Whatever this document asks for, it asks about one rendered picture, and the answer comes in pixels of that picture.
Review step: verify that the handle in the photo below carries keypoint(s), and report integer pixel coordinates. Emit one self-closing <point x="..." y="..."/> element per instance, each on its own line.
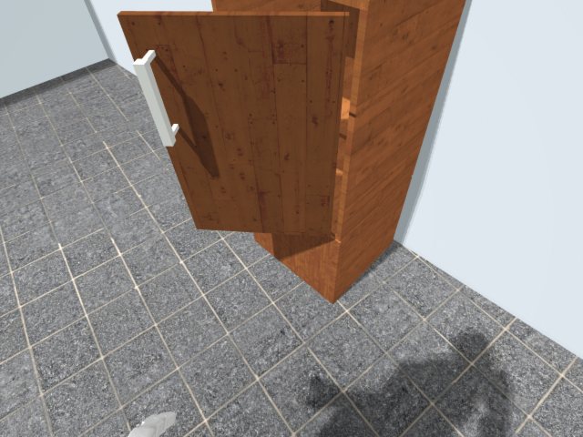
<point x="151" y="92"/>

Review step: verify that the robot left hand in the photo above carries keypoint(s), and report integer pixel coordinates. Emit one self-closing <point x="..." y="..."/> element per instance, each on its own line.
<point x="154" y="425"/>

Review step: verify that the cupboard door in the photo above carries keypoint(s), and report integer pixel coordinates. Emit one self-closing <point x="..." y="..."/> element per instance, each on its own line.
<point x="258" y="99"/>

